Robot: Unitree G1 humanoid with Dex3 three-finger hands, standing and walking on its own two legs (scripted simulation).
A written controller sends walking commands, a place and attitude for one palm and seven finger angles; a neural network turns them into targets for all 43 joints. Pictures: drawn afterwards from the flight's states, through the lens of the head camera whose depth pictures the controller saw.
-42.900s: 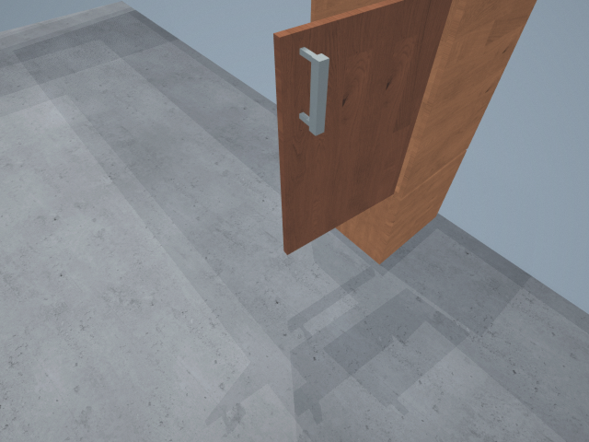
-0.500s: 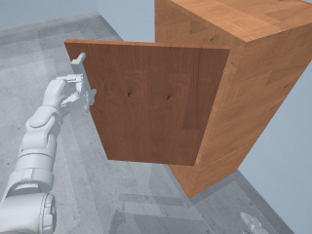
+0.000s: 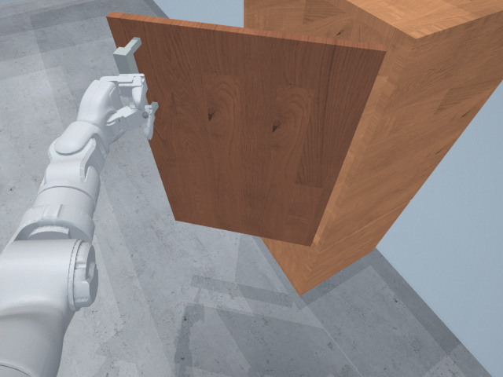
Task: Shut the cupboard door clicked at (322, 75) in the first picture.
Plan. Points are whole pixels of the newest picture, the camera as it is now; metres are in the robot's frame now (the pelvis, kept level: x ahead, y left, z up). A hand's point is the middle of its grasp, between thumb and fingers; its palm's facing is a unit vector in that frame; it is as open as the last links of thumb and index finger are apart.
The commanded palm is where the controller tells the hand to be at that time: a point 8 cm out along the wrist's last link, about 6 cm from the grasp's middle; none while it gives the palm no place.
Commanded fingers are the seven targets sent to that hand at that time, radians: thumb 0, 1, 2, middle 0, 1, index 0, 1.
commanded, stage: push the door shut along its arc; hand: left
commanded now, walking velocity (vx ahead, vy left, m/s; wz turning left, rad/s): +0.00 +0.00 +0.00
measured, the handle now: (140, 84) +0.55 +0.18 +0.16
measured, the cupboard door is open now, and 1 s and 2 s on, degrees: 48 37 33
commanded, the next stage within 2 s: pull the fist back off the door in 0.94 s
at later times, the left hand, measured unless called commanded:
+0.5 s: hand (183, 90) +0.53 +0.10 +0.17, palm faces -0.33 -0.94 +0.00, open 3.1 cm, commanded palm +0.54 +0.15 +0.17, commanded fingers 0.00 0.90 0.90 -1.30 -1.50 -1.30 -1.50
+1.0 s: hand (209, 79) +0.56 +0.06 +0.17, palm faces -0.41 -0.91 +0.00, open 3.0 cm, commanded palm +0.59 +0.09 +0.17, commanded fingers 0.00 0.90 0.90 -1.30 -1.50 -1.30 -1.50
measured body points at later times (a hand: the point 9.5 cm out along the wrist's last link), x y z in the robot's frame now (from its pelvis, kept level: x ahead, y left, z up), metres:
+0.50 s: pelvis +0.01 +0.00 -0.01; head +0.09 +0.00 +0.43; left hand +0.54 +0.16 +0.17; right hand -0.01 -0.28 -0.12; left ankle +0.03 +0.07 -0.73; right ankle -0.02 -0.11 -0.73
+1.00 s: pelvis +0.02 -0.02 -0.02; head +0.13 -0.02 +0.42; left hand +0.57 +0.11 +0.17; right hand -0.03 -0.31 -0.13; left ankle +0.03 +0.07 -0.73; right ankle -0.02 -0.11 -0.73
